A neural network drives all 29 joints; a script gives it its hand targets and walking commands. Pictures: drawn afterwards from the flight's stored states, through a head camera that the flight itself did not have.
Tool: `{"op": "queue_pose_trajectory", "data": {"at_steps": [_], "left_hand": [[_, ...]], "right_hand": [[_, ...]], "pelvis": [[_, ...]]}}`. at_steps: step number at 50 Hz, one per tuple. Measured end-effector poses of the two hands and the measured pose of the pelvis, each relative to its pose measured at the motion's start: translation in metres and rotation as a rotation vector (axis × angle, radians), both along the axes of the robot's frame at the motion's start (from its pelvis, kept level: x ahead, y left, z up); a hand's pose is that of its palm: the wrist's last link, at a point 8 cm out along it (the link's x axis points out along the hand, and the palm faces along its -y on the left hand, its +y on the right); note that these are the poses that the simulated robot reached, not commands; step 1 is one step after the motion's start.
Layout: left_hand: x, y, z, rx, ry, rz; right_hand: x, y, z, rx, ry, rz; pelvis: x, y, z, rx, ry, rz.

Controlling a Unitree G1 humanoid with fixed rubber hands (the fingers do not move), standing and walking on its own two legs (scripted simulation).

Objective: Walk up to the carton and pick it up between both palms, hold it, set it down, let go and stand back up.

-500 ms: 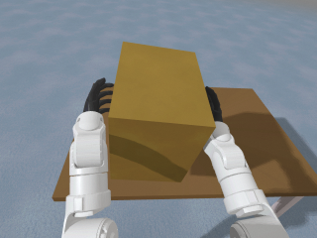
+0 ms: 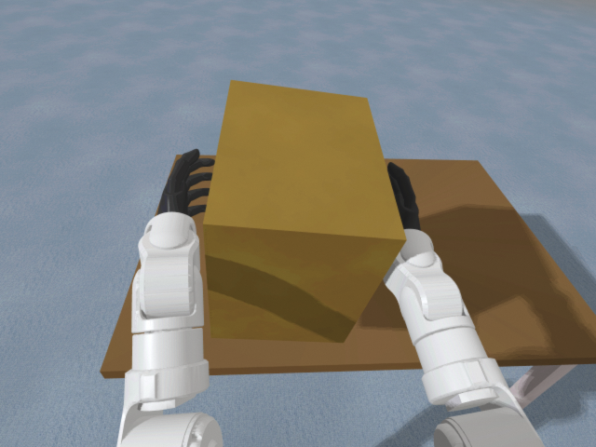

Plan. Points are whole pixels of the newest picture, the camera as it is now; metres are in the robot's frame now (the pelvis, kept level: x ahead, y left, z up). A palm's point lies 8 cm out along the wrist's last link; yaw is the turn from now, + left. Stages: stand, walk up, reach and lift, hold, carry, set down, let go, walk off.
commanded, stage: hold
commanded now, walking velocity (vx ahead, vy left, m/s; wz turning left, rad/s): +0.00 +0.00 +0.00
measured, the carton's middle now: (289, 217) +0.40 +0.00 +0.14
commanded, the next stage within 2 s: none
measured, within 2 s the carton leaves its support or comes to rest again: neither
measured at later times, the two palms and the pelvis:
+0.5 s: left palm (175, 212) +0.35 +0.14 +0.19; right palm (401, 225) +0.35 -0.14 +0.17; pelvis +0.00 +0.00 +0.00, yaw +0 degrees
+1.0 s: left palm (176, 213) +0.35 +0.14 +0.19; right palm (401, 225) +0.35 -0.14 +0.17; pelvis +0.00 +0.00 +0.00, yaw +0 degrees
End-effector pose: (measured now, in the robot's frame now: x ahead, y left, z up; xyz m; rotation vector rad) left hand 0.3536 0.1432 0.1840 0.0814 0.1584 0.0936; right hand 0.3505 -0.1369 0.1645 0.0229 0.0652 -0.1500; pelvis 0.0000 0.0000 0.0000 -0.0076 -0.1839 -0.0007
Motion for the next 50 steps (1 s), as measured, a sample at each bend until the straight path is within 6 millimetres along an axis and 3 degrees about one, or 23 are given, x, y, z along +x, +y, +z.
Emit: {"op": "queue_pose_trajectory", "data": {"at_steps": [50], "left_hand": [[-0.0029, 0.0010, 0.0026, 0.002, -0.005, -0.001]], "right_hand": [[-0.0030, 0.0010, 0.0029, -0.008, -0.008, -0.002]], "pelvis": [[-0.0039, 0.0003, -0.0002, 0.000, -0.005, 0.000]]}}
